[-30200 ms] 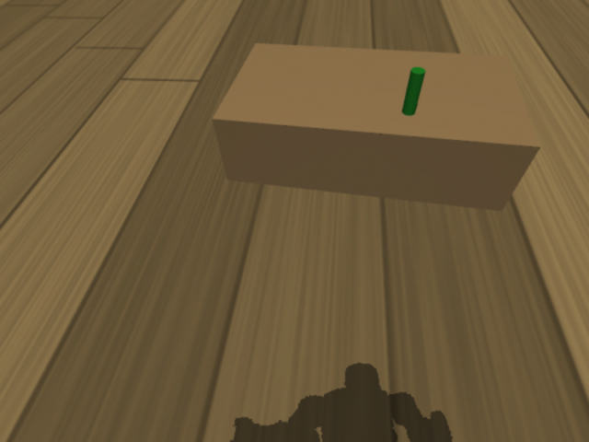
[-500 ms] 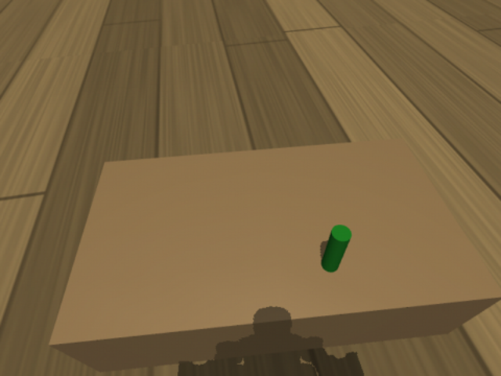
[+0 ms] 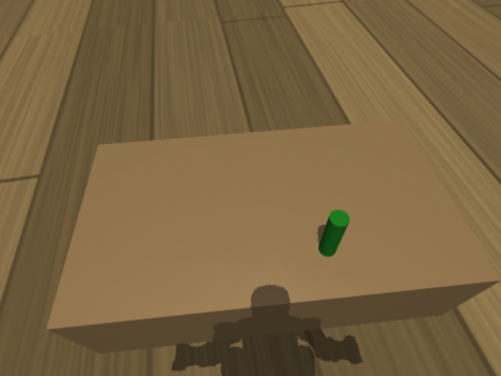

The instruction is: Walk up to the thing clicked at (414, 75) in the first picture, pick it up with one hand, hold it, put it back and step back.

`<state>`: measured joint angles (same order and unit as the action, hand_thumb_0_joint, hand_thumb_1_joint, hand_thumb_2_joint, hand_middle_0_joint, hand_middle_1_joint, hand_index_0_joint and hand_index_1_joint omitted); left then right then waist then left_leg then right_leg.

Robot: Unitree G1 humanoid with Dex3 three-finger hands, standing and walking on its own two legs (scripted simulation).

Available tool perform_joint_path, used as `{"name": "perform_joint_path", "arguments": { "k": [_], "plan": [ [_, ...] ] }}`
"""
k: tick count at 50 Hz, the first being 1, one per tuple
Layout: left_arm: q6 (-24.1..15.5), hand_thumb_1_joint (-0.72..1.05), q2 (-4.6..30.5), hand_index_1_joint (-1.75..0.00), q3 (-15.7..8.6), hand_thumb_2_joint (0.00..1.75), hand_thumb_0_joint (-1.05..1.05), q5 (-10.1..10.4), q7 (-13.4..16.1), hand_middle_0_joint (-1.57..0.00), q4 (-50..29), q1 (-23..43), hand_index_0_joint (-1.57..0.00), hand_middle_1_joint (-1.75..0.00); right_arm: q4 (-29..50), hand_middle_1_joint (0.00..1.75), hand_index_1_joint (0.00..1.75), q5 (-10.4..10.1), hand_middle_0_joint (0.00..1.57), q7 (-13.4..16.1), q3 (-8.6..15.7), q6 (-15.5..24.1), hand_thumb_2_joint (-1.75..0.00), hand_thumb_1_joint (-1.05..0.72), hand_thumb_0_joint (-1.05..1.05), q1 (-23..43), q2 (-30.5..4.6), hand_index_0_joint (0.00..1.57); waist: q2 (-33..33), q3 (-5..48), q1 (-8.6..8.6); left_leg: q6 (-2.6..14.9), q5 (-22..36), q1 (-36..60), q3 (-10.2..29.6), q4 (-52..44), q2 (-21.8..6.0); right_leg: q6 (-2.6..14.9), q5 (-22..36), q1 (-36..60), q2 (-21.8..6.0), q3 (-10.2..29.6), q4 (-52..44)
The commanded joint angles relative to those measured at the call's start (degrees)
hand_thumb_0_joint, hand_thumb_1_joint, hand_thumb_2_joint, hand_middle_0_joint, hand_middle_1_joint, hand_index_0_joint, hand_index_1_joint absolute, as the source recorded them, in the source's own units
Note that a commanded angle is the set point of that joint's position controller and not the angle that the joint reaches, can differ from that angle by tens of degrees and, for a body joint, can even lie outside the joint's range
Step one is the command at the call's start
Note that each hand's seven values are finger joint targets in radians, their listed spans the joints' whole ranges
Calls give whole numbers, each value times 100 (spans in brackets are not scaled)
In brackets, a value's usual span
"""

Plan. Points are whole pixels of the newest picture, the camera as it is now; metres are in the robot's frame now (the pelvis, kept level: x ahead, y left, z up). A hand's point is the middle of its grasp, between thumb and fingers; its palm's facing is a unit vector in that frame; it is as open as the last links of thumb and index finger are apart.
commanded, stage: step back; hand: right
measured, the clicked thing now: (332, 234) +0.52 -0.22 -0.33
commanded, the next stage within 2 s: none
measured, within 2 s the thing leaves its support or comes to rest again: neither
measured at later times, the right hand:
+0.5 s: hand out of the picture +0.03 -0.30 -0.18, palm faces -0.13 +0.92 -0.37, open 7.4 cm
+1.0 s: hand out of the picture -0.06 -0.30 -0.16, palm faces -0.01 +0.92 -0.38, open 7.4 cm
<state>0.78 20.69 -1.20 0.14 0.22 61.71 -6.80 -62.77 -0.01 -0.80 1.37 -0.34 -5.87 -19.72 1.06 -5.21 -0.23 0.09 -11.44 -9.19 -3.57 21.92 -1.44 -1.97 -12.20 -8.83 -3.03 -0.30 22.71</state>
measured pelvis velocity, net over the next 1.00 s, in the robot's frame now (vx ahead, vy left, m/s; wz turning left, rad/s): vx -0.20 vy -0.03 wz -0.05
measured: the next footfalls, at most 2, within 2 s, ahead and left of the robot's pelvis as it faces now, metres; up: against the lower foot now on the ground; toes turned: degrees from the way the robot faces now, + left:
left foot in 0.60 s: -0.07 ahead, +0.09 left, +0.00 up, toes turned +2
right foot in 1.00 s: -0.19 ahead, -0.17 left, +0.00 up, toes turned +0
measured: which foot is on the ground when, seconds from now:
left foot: down 0.00-0.20, up 0.22-0.58, down 0.60-1.00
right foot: down 0.00-0.62, up 0.64-0.98, down 1.00-1.00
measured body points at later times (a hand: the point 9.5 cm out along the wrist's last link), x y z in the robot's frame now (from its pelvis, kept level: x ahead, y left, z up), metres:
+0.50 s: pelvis -0.08 -0.04 -0.02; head +0.01 -0.05 +0.42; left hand +0.03 +0.27 -0.12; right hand +0.04 -0.35 -0.16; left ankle -0.11 +0.10 -0.70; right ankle -0.04 -0.14 -0.75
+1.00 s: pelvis -0.20 -0.03 -0.03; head -0.13 -0.03 +0.42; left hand -0.11 +0.29 -0.15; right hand -0.06 -0.34 -0.14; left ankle -0.11 +0.09 -0.75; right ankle -0.23 -0.17 -0.75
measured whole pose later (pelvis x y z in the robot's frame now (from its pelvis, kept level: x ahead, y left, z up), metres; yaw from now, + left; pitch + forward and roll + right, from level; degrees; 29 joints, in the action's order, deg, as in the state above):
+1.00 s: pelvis -0.20 -0.03 -0.03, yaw -3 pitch -2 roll -1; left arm 1.7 22.0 -4.3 -1.3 0.9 49.7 -11.3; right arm -46.5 1.0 -0.2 2.5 -2.6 -4.5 -22.1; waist -0.9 -10.7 1.4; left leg 0.2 -14.0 -23.2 -3.3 39.3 -4.2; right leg -0.9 -22.2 -12.6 1.2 2.9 36.6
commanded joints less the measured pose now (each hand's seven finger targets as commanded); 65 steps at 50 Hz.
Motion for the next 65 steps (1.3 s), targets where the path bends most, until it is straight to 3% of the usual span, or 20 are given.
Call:
{"name": "perform_joint_path", "arguments": {
  "k": [1, 5, 8, 9, 11, 14, 22, 28, 29, 31, 32, 35, 42, 48, 50, 51, 52, 55, 60, 65],
  "plan": [
    [27, 90, 1128, -30, -284, 90, 0, 14, 83, -20, -713, -46, -20, -30, 685, 30, 30, -29, 20, 109, 471, -52, -90, -90, 0, 171, -1767, 20, -858, 916, -51, 1053, 2787, 50, 1029, -13, -1370, 342, 250, -229, 215, -110, 1635],
    [167, 90, 1101, -30, -383, 90, 0, -18, 35, -20, -903, -415, -20, -30, 1151, 30, 30, 100, 20, 143, 544, -134, -90, -90, 0, 436, -1727, 20, -1203, 892, 100, 1476, 2628, -368, 1227, 337, -1763, 463, -1787, -673, 279, 227, 2725],
    [26, 90, 1121, -30, -426, 90, 0, -105, 56, -20, -875, -740, -20, -30, 1341, 30, 30, -16, 20, 108, 474, -259, -90, -90, 0, 748, -1464, 20, -584, 787, 384, 608, 1457, -346, 682, 1592, -896, 283, 764, -380, 30, 310, 74],
    [-58, 90, 1594, -30, -571, 90, 0, -191, 90, -20, -998, -563, -20, -30, 1417, 30, 30, -111, 20, 95, 365, -292, -90, -90, 0, 538, -1100, 20, 655, 606, 204, 246, 209, -1107, 405, 2483, -34, 395, 2208, -106, -755, 1532, -245],
    [-104, 90, 2147, -30, -640, 90, 0, -264, 126, -20, -1347, -188, -20, -30, 1364, 30, 30, -57, 20, 202, 372, -405, -90, -90, 0, 182, -1085, 20, 1134, 627, 159, 136, -2777, -1564, 1278, 4242, 689, 1689, 3337, -579, -1989, 2765, -274],
    [-115, 90, 1573, -30, -564, 90, 0, -218, 151, -20, -1643, 518, -20, -30, 1208, 30, 30, -150, 20, 218, 445, -335, -90, -90, 0, -301, -1407, 20, 588, 880, -160, 47, -1864, -1755, 1466, 5087, 724, 1415, 3549, 7, -1073, 1350, 328],
    [7, 90, 1390, -30, -620, 90, 0, -143, 269, -20, -1721, -588, -20, -30, 1517, 30, 30, 68, 20, 275, 288, -205, -90, -90, 0, 53, -1364, 20, 798, 893, 512, -96, -1891, -2200, 1034, 3312, 438, 1571, 3864, 1305, -1286, 1379, 740],
    [54, 90, 1582, -30, -613, 90, 0, -119, 168, -20, -2066, 201, -20, -30, 1239, 30, 30, 138, 20, 125, 431, -148, -90, -90, 0, -899, -1339, 20, 881, 1068, -101, 196, -695, -316, 243, 1139, 304, 1130, 1836, -181, -1077, 1096, 880],
    [75, 90, 1474, -30, -557, 90, 0, -118, 153, -20, -2084, 170, -20, -30, 1269, 30, 30, 191, 20, 110, 480, -125, -90, -90, 0, -878, -1416, 20, 571, 961, -162, 311, -60, -60, 520, 694, 112, 892, 1224, -689, -912, 1022, 1097],
    [96, 90, 1158, -30, -525, 90, 0, -61, 192, -20, -2143, 265, -20, -30, 1514, 30, 30, 207, 20, 69, 627, -96, -90, -90, 0, -451, -2217, 20, -1642, 759, -229, 1495, 1405, -321, 3141, -345, -1981, 284, -2500, -1834, 949, 153, 3407],
    [119, 90, 1265, -30, -591, 90, 0, -173, 253, -20, -2024, 381, -20, -30, 1522, 30, 30, 200, 20, 80, 664, -65, -90, -90, 0, -419, -2322, 20, -1424, 694, -340, 1874, 1571, -756, 3512, -405, -2230, 260, -2891, -1653, 1030, 927, 4439],
    [144, 90, 1161, -30, -590, 90, 0, -16, 222, -20, -1646, -331, -20, -30, 1688, 30, 30, 220, 20, 179, 470, -54, -90, -90, 0, 325, -1634, 20, -791, 378, 277, 1221, 1946, -500, 1734, 11, -1255, 302, -1816, -2127, 1051, 1235, 5270],
    [33, 90, 1068, -30, -571, 90, 0, -109, 128, -20, -1843, -274, -20, -30, 1753, 30, 30, 122, 20, 229, 513, -60, -90, -90, 0, -380, -1525, 20, -970, 795, -178, 1529, 2581, 972, 1477, 583, -1431, -72, -1838, -2067, 658, 802, 3549],
    [-72, 90, 1017, -30, -570, 90, 0, -159, 108, -20, -1403, -1220, -20, -30, 1975, 30, 30, 83, 20, 150, 540, -216, -90, -90, 0, 111, -1746, 20, -1155, 1195, 194, 1047, 1533, -5, 1185, 1149, -1208, 173, -274, -197, 483, -97, 375],
    [-154, 90, 1611, -30, -752, 90, 0, -310, 128, -20, -1490, -1106, -20, -30, 1993, 30, 30, 1, 20, 114, 401, -244, -90, -90, 0, 7, -1306, 20, 306, 840, 151, 328, -369, -1766, 955, 2051, -366, 594, 15, 372, -529, 1825, -148],
    [-117, 90, 2152, -30, -852, 90, 0, -234, 94, -20, -1641, -764, -20, -30, 2043, 30, 30, -36, 20, 158, 390, -256, -90, -90, 0, 331, -1161, 20, 1482, 518, 376, 20, -2217, -1964, 660, 3310, 600, 1611, 456, -614, -1736, 3023, -514],
    [-175, 90, 2259, -30, -870, 90, 0, -313, 125, -20, -1873, -395, -20, -30, 1968, 30, 30, -3, 20, 195, 493, -307, -90, -90, 0, 338, -1389, 20, 1391, 245, 339, -28, -2461, -1781, 1450, 4579, 485, 2042, 868, -1327, -2187, 3527, -565],
    [-143, 90, 1603, -30, -715, 90, 0, -216, 177, -20, -2059, 302, -20, -30, 1671, 30, 30, -127, 20, 232, 455, -251, -90, -90, 0, -364, -1417, 20, 676, 259, -173, -50, -1624, -1857, 1438, 5057, 787, 1358, 2012, -961, -1046, 1417, 235],
    [-45, 90, 1404, -30, -674, 90, 0, -265, 250, -20, -2068, -272, -20, -30, 1821, 30, 30, 12, 20, 227, 397, -177, -90, -90, 0, -264, -1346, 20, 872, 531, 332, -118, -1863, -2000, 986, 3160, 449, 1344, 2407, 411, -1040, 1287, 701],
    [105, 90, 1476, -30, -593, 90, 0, -118, 174, -20, -2198, -28, -20, -30, 1546, 30, 30, 153, 20, 170, 516, -56, -90, -90, 0, -967, -1330, 20, 748, 927, -22, 69, 14, -368, 354, 252, 287, 897, 1783, -200, -727, 1036, 1591]
  ]
}}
